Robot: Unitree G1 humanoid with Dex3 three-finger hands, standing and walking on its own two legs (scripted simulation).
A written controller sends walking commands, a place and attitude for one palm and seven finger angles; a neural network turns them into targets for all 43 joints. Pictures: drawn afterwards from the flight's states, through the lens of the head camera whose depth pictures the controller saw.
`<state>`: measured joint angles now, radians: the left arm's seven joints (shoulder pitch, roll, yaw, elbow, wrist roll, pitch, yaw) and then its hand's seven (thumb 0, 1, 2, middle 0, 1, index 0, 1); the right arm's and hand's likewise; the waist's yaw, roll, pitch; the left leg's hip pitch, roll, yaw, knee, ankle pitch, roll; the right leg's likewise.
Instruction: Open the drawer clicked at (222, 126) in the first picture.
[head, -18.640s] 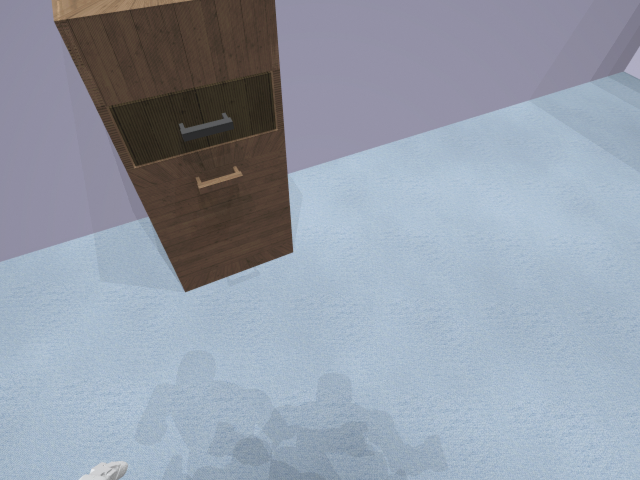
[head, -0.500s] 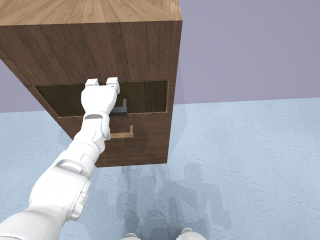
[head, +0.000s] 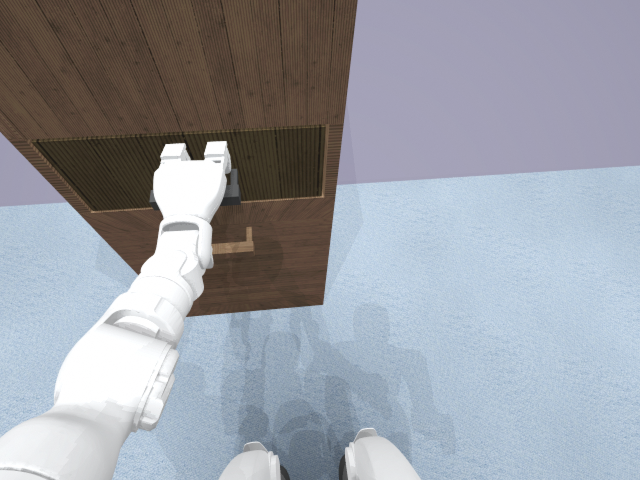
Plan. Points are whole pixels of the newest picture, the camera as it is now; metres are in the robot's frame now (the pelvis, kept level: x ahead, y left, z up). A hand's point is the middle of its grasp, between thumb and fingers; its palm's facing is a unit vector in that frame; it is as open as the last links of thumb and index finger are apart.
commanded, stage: lower the fingers behind the handle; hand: left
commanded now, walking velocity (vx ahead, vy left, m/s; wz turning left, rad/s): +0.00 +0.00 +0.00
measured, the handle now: (197, 187) +0.54 +0.14 -0.03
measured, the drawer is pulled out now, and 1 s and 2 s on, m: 0.00 0.00 0.00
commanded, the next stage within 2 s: close the thumb around the handle in 1.00 s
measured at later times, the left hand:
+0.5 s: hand (204, 223) +0.48 +0.13 -0.05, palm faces -0.06 -0.02 -1.00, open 13.8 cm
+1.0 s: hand (202, 223) +0.48 +0.14 -0.05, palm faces -0.06 -0.03 -1.00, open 13.8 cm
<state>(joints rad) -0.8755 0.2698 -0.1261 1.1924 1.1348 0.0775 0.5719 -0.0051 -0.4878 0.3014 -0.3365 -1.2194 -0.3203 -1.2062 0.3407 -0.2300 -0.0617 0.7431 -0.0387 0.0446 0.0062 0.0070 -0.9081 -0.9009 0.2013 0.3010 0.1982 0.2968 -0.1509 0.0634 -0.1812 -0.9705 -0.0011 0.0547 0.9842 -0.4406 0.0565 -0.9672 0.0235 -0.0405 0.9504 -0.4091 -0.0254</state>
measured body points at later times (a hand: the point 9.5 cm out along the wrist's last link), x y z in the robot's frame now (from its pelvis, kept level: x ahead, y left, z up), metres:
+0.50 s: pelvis -0.01 +0.00 -0.02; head +0.12 +0.00 +0.41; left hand +0.48 +0.13 +0.00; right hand +0.00 -0.27 -0.14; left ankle +0.00 +0.08 -0.67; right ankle +0.01 -0.11 -0.67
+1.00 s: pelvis +0.00 +0.00 -0.02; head +0.13 -0.01 +0.41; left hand +0.48 +0.14 +0.00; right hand +0.01 -0.26 -0.15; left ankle +0.00 +0.08 -0.67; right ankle +0.01 -0.11 -0.67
